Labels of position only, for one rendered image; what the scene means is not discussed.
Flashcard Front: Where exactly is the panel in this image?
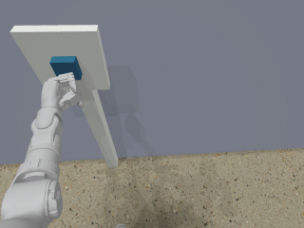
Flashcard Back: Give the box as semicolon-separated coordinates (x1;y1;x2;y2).
9;25;119;168

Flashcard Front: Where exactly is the robot left hand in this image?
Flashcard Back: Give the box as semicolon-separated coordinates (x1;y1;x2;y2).
41;72;84;115

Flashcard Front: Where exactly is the robot left forearm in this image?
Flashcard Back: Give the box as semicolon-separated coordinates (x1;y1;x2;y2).
0;107;64;220

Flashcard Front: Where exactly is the button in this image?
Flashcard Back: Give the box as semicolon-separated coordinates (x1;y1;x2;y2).
49;56;83;81

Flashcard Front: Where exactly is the robot left upper arm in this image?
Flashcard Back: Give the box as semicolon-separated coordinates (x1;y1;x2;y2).
0;179;63;228

